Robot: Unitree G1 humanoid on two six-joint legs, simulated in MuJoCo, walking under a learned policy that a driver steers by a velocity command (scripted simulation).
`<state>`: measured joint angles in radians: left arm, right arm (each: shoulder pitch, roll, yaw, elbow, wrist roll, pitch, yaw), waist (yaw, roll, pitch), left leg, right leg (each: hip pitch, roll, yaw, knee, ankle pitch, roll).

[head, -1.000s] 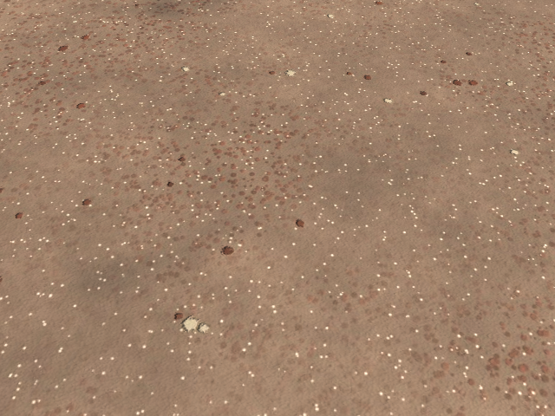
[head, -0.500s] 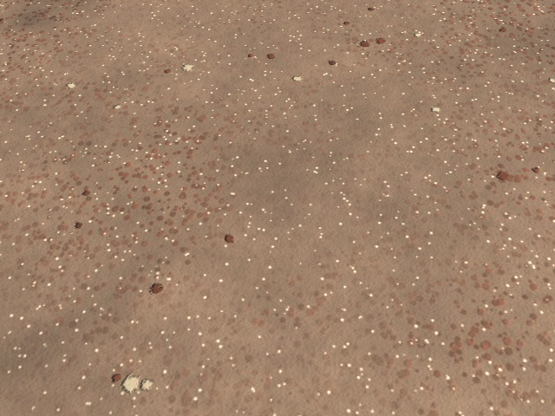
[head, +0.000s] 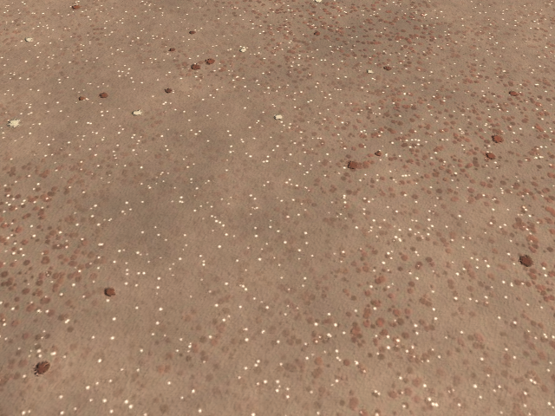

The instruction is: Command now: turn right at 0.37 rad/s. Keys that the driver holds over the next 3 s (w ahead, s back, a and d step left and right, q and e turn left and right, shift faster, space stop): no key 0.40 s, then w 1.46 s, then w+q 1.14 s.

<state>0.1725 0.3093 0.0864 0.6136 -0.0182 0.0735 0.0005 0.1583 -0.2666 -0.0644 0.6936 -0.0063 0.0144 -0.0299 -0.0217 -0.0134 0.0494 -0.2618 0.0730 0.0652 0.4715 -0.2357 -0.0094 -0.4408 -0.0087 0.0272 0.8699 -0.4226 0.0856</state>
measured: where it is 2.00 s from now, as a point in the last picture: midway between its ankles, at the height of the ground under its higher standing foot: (282, 291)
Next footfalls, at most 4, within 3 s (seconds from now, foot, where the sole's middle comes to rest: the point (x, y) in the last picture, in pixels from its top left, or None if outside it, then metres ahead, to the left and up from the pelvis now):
0.08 right None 0.04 -0.14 -0.78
0.40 left None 0.03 0.11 -0.78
1.06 left None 0.39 0.09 -0.78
1.64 right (333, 321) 0.69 -0.15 -0.78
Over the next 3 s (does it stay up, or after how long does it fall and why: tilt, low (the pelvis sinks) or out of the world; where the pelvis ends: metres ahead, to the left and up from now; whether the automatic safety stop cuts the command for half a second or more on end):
stays up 1.27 0.06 0.00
